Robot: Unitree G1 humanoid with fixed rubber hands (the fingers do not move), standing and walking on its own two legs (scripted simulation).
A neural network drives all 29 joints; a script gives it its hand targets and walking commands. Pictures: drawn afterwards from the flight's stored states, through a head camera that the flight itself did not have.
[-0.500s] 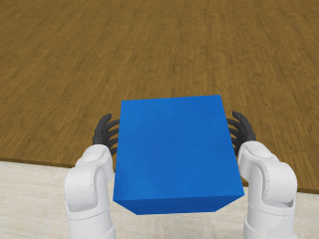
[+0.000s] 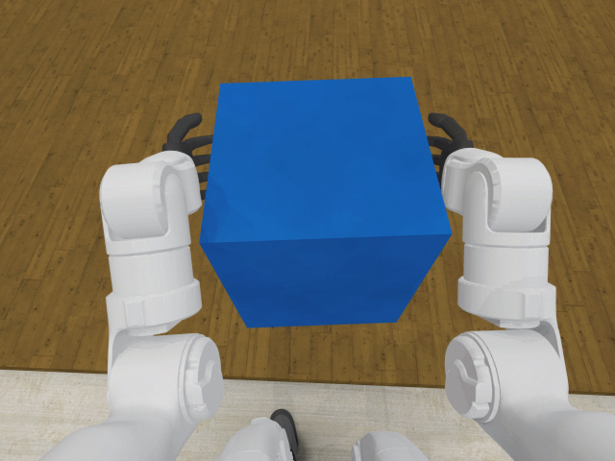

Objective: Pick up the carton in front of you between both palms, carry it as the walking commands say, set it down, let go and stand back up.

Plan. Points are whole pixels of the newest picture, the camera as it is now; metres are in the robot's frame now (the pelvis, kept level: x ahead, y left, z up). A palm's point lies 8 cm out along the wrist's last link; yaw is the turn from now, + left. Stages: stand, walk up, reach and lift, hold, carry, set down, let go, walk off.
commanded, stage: carry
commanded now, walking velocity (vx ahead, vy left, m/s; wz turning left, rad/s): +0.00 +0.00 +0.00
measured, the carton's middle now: (319, 217) +0.39 +0.00 +0.05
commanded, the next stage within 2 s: none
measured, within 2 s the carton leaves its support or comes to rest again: neither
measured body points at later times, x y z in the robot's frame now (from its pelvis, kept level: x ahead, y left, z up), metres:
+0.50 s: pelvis +0.14 -0.02 +0.01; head +0.20 -0.03 +0.46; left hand +0.53 +0.14 +0.16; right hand +0.54 -0.16 +0.15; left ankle +0.09 +0.07 -0.72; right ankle +0.09 -0.12 -0.72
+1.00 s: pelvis +0.33 -0.06 +0.00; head +0.36 -0.06 +0.45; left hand +0.71 +0.09 +0.16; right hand +0.71 -0.21 +0.15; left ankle +0.13 +0.06 -0.71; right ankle +0.49 -0.15 -0.66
